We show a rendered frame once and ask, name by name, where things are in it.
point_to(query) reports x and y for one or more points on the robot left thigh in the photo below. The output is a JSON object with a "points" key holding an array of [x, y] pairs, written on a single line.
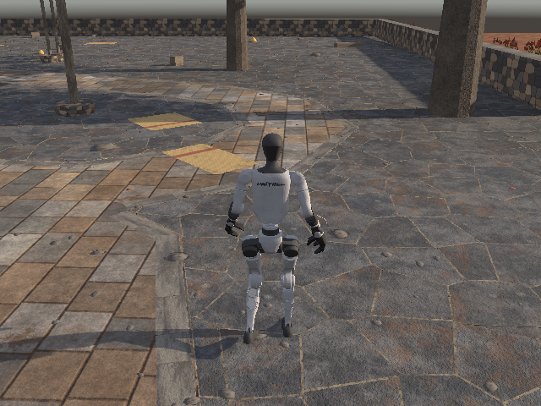
{"points": [[251, 251]]}

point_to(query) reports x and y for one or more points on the left robot foot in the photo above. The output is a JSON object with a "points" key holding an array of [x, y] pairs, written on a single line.
{"points": [[249, 336]]}

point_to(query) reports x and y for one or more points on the right robot forearm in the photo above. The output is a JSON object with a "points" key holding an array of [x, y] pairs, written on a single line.
{"points": [[314, 224]]}

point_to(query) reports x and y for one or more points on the left robot upper arm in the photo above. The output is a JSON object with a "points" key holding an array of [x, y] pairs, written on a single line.
{"points": [[245, 177]]}

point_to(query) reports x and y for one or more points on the robot left hand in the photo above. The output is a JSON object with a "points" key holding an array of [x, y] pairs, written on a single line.
{"points": [[233, 233]]}

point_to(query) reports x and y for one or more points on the robot right hand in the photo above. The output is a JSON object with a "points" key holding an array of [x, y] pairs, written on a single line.
{"points": [[321, 241]]}

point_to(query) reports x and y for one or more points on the left robot forearm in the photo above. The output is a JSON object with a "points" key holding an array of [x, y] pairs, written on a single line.
{"points": [[231, 218]]}

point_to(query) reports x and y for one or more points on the right robot upper arm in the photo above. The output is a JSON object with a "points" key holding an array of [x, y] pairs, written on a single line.
{"points": [[302, 193]]}

